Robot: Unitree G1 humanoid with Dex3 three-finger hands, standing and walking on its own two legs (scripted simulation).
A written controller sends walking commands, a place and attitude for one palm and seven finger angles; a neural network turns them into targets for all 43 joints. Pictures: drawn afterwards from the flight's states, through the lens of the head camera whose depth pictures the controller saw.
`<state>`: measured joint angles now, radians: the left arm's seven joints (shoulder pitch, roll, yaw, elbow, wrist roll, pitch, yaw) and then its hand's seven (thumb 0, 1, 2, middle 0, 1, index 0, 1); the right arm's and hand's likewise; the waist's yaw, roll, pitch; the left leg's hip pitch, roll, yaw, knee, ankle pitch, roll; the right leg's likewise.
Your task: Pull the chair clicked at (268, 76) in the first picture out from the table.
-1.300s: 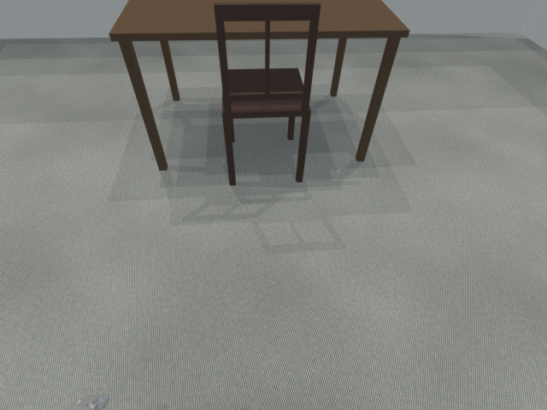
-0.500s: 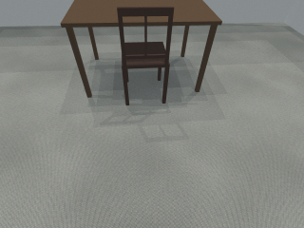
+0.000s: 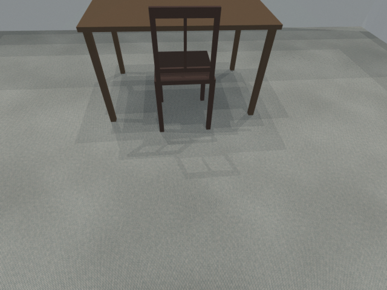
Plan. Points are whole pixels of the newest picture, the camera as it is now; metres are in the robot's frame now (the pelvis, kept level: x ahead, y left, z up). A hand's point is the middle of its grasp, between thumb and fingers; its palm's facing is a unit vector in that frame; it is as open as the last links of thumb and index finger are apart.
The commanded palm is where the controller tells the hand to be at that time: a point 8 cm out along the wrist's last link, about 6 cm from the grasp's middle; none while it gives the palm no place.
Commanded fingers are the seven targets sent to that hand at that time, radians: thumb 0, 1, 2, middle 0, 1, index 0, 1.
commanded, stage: look at it before walking up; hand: left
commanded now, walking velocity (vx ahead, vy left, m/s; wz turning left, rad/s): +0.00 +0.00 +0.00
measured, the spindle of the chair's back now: (185, 44) +1.35 +0.13 -0.11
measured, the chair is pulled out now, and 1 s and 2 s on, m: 0.00 0.00 0.00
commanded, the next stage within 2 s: walk to a spot facing it in 0.14 s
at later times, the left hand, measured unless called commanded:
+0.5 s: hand out of the picture +0.05 +0.20 -0.18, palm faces -0.07 -0.97 -0.23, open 7.4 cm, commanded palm none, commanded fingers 0.00 0.90 0.90 -0.20 -0.30 -0.20 -0.30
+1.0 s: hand (115, 275) +0.19 +0.21 -0.20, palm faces -0.18 -0.97 -0.15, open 7.4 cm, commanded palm none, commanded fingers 0.00 0.90 0.90 -0.20 -0.30 -0.20 -0.30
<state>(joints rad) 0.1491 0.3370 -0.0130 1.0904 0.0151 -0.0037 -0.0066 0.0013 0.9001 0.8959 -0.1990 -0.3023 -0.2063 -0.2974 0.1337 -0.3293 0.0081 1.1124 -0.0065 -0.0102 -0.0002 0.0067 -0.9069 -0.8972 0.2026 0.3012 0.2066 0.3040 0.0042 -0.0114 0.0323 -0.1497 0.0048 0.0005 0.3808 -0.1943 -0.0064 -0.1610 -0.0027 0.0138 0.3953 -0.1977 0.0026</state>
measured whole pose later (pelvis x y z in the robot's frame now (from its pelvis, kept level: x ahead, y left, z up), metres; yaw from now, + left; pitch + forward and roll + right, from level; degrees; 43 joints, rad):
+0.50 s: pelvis +0.04 -0.01 -0.01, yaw -5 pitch -1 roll +1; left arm 0.31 0.25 0.01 1.06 0.03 0.02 -0.03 0.00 0.90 0.90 -0.20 -0.30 -0.20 -0.30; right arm 0.24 -0.24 -0.01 1.07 -0.02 -0.01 0.00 0.00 -0.91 -0.90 0.20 0.30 0.21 0.30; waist 0.02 -0.01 -0.01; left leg -0.17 0.04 0.08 0.53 -0.34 -0.01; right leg -0.24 0.02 0.06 0.60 -0.38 -0.03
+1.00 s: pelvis +0.21 +0.03 -0.02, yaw -16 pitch -1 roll -1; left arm 0.41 0.20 0.07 1.12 0.03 -0.01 -0.01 0.00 0.90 0.90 -0.20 -0.30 -0.20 -0.30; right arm 0.14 -0.13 -0.02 0.95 -0.02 -0.08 0.00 0.00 -0.91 -0.90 0.20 0.30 0.20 0.30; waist 0.04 -0.06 0.05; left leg -0.35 0.07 0.17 0.65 -0.29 0.04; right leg -0.33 0.00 0.03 1.16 -0.43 -0.04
